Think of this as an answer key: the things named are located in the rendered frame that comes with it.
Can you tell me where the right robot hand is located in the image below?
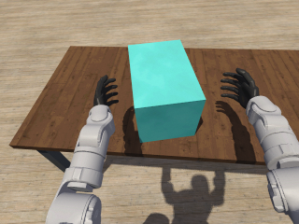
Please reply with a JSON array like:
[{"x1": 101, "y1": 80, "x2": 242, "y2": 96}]
[{"x1": 221, "y1": 67, "x2": 260, "y2": 109}]

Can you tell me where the carton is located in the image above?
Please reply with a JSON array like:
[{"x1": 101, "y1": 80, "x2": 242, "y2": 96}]
[{"x1": 128, "y1": 39, "x2": 206, "y2": 143}]

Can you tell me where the right robot forearm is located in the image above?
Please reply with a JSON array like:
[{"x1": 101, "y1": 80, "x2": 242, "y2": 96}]
[{"x1": 246, "y1": 95, "x2": 299, "y2": 172}]

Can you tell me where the table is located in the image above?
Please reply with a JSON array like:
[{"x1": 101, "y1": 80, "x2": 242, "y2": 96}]
[{"x1": 9, "y1": 46, "x2": 299, "y2": 172}]

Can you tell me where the left robot forearm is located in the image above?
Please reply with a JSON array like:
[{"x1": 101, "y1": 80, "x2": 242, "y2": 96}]
[{"x1": 45, "y1": 105, "x2": 116, "y2": 224}]

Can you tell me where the robot right upper arm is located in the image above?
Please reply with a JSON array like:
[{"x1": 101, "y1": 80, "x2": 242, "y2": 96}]
[{"x1": 266, "y1": 166, "x2": 299, "y2": 224}]

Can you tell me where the left robot hand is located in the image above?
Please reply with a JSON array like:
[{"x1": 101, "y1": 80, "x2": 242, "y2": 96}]
[{"x1": 93, "y1": 75, "x2": 119, "y2": 106}]

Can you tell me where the robot left upper arm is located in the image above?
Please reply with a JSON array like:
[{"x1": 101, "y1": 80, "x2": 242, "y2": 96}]
[{"x1": 46, "y1": 192, "x2": 102, "y2": 224}]

